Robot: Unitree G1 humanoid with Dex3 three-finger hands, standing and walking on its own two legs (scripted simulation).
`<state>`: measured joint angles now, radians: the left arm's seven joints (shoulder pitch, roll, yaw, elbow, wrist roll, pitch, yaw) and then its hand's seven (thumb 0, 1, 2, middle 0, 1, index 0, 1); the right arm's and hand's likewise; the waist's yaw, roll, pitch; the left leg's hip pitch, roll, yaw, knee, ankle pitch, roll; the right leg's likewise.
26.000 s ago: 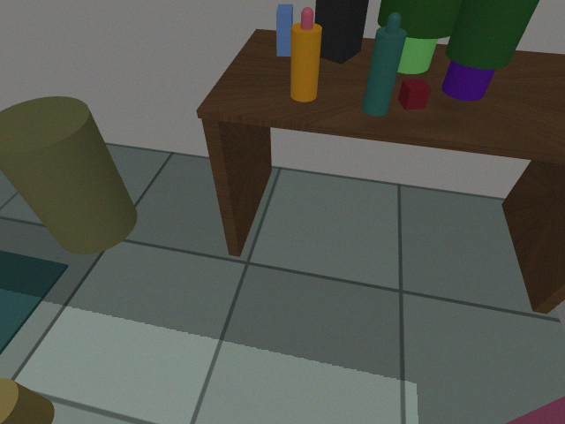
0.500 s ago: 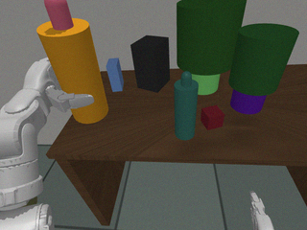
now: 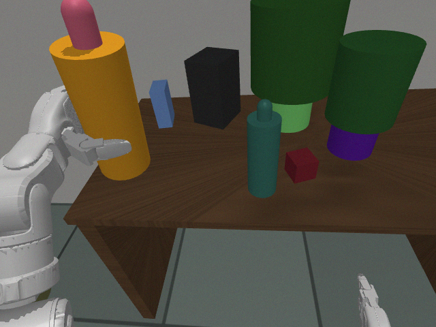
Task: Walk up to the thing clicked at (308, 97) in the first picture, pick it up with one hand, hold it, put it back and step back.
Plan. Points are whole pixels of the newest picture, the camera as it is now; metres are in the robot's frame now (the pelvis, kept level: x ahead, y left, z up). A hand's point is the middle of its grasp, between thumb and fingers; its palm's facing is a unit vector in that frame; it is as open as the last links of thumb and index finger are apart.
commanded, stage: crouch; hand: left
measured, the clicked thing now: (105, 99) +0.33 +0.15 +0.33
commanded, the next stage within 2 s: lower in 1.72 s
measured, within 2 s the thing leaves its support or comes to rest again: neither
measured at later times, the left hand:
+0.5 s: hand (154, 143) +0.43 +0.14 +0.18, palm faces +0.02 -1.00 -0.05, open 11.3 cm
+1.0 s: hand (160, 131) +0.49 +0.14 +0.17, palm faces +0.03 -1.00 -0.04, open 11.4 cm
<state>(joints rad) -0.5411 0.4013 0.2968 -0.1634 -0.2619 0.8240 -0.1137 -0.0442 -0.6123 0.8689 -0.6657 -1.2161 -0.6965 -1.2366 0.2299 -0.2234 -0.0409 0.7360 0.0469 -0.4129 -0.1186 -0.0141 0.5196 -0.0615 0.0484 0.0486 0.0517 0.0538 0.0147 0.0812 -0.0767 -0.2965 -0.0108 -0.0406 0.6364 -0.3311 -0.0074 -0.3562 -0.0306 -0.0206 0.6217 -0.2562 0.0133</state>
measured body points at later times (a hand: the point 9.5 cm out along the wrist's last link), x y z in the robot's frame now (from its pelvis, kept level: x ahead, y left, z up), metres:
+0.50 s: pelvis -0.01 +0.00 +0.00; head +0.00 -0.01 +0.45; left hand +0.43 +0.19 +0.18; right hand +0.14 -0.26 -0.06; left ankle +0.01 +0.13 -0.72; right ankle +0.05 -0.13 -0.72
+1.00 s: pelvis +0.01 +0.00 +0.00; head +0.04 -0.01 +0.44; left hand +0.48 +0.19 +0.17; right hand +0.16 -0.25 -0.07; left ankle +0.01 +0.13 -0.72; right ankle +0.05 -0.13 -0.72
